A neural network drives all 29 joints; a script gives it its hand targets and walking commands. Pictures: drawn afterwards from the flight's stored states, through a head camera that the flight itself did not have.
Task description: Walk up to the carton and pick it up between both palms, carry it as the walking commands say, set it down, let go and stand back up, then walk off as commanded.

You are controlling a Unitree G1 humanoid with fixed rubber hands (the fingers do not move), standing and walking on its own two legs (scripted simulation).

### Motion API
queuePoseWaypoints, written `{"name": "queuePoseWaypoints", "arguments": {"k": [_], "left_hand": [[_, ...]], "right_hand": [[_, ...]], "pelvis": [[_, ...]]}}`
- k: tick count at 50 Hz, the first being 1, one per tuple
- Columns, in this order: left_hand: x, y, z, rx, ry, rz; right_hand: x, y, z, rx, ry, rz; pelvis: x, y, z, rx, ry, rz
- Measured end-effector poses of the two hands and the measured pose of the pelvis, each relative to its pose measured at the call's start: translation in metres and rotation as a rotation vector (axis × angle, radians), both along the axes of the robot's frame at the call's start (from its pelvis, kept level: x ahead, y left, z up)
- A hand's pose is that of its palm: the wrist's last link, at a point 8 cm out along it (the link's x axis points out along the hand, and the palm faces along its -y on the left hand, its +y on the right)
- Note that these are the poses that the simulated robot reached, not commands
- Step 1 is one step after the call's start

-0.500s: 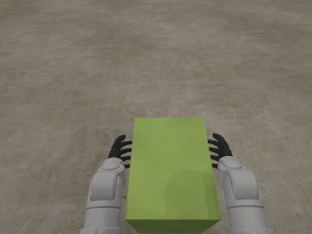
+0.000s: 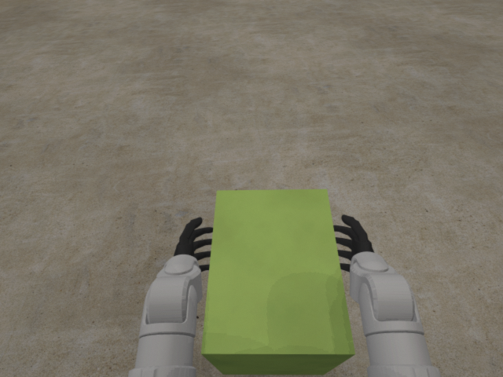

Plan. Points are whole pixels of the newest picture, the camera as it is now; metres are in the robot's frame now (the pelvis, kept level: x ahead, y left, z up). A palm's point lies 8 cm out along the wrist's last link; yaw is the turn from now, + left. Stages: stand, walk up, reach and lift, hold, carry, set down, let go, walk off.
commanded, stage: carry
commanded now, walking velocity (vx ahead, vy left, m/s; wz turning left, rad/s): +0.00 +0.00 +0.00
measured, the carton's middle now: (272, 286) +0.29 +0.00 -0.03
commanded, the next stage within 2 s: hold in 0.12 s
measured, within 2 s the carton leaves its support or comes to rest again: neither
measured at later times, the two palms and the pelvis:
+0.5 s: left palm (176, 261) +0.30 +0.15 +0.05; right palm (349, 258) +0.29 -0.12 +0.05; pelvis +0.00 +0.01 +0.01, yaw -7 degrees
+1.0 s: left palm (199, 271) +0.33 +0.13 -0.04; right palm (347, 278) +0.31 -0.14 -0.04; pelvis -0.01 +0.02 -0.01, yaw -8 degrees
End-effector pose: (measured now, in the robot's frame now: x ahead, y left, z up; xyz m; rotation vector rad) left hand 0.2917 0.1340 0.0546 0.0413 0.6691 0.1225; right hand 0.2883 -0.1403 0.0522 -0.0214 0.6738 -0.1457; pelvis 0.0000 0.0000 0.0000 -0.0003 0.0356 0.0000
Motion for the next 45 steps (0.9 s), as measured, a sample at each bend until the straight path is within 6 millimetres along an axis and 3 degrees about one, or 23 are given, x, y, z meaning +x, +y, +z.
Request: {"name": "queuePoseWaypoints", "arguments": {"k": [6, 11, 18, 26, 35, 45], "left_hand": [[0.001, -0.002, -0.002, 0.003, -0.002, -0.002], [-0.002, 0.004, -0.014, 0.018, 0.036, -0.003], [-0.008, 0.022, -0.003, -0.004, -0.004, 0.023], [0.008, 0.018, -0.004, 0.013, 0.032, -0.028], [0.023, 0.012, -0.027, 0.013, 0.055, -0.058], [0.035, 0.001, -0.070, 0.027, 0.062, -0.081]], "right_hand": [[0.000, -0.002, -0.002, -0.003, -0.002, 0.001], [0.000, 0.004, -0.014, -0.014, 0.034, 0.028], [0.003, 0.020, 0.002, -0.048, -0.004, 0.087], [0.005, 0.017, 0.000, -0.036, 0.029, 0.031], [0.007, 0.012, -0.027, -0.006, 0.049, -0.018], [0.015, 0.003, -0.070, -0.013, 0.056, -0.043]], "pelvis": [[0.000, -0.001, 0.000, 0.000, 0.000, -0.001], [-0.003, -0.001, 0.007, 0.002, -0.107, -0.061], [-0.002, 0.003, 0.011, -0.013, -0.160, -0.115], [-0.004, 0.016, 0.008, -0.010, -0.186, -0.123], [-0.003, 0.027, 0.005, -0.006, -0.142, -0.129], [-0.005, 0.026, -0.003, 0.010, 0.016, -0.135]]}}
